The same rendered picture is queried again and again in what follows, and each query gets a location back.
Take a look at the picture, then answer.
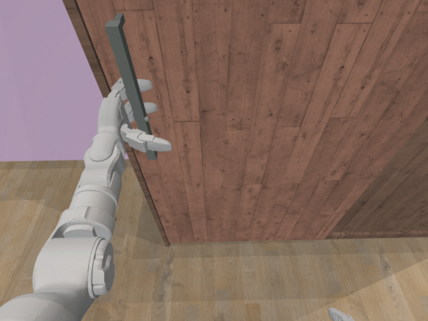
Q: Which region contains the robot left upper arm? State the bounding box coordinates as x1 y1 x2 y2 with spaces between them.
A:
0 237 114 321

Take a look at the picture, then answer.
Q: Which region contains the left robot hand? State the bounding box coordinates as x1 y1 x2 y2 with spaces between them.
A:
98 78 172 152

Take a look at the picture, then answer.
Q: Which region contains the handle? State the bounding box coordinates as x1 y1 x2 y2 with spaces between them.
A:
105 13 157 160

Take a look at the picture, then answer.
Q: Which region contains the right robot hand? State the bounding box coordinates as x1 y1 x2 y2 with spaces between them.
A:
328 308 354 321

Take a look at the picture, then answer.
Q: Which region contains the wardrobe door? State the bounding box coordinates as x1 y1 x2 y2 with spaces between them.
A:
330 116 428 232
76 0 428 243

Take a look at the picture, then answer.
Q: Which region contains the robot left forearm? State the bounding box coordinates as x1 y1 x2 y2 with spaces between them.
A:
32 132 126 291

